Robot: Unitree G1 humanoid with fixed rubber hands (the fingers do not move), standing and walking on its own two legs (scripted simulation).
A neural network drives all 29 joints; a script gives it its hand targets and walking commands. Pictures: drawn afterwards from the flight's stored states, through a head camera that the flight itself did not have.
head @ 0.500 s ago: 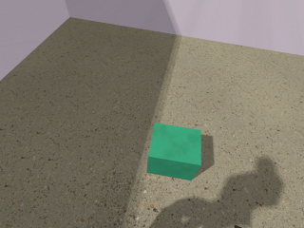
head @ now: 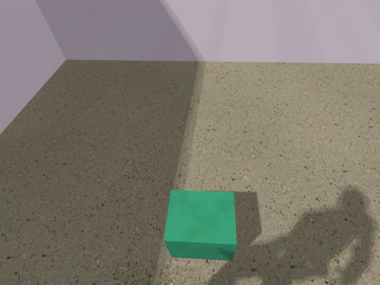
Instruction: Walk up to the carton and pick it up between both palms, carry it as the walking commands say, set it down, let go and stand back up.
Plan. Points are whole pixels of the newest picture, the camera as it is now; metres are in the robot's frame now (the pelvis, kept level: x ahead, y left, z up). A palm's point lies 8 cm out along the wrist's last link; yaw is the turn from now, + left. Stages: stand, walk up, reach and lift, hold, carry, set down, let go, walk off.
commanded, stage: walk up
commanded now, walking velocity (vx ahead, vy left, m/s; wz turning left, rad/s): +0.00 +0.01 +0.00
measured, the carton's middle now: (201, 225) +0.49 -0.01 -0.65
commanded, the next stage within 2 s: none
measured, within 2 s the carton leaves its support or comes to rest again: neither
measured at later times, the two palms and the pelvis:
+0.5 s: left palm out of the picture +0.03 +0.24 -0.15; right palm out of the picture +0.04 -0.24 -0.14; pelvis +0.00 +0.00 +0.00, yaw +0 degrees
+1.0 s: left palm out of the picture -0.04 +0.22 -0.14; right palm out of the picture -0.02 -0.26 -0.13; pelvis +0.01 -0.01 +0.01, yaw -2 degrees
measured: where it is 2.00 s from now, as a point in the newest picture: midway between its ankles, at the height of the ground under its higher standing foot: outside the picture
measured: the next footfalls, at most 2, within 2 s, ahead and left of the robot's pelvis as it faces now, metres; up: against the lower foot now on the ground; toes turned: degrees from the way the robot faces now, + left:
left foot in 0.32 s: +0.09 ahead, +0.11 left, +0.00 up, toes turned +6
right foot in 0.62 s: -0.02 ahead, -0.13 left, +0.00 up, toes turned -3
